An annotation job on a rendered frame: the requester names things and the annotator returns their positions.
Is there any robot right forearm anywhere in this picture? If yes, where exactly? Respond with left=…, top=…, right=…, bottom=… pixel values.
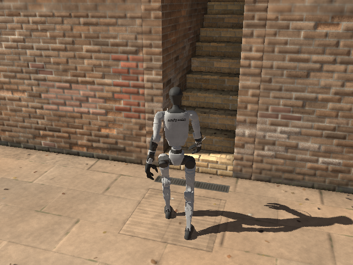
left=195, top=132, right=202, bottom=147

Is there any robot left hand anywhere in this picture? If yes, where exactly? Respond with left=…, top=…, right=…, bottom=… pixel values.
left=145, top=163, right=158, bottom=180

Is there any robot head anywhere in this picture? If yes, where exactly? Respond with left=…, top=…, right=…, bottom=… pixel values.
left=167, top=87, right=185, bottom=113

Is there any robot left upper arm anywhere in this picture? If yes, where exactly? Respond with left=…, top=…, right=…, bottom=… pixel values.
left=152, top=111, right=165, bottom=143

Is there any robot right hand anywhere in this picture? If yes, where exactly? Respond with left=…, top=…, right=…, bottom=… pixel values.
left=189, top=144, right=201, bottom=154

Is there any right robot foot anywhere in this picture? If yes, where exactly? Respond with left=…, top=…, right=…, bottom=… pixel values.
left=184, top=224, right=194, bottom=240

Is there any robot left forearm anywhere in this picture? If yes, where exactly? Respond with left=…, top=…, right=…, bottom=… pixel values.
left=146, top=134, right=158, bottom=164

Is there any robot right upper arm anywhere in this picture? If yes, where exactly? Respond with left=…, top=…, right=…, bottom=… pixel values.
left=188, top=110, right=201, bottom=139

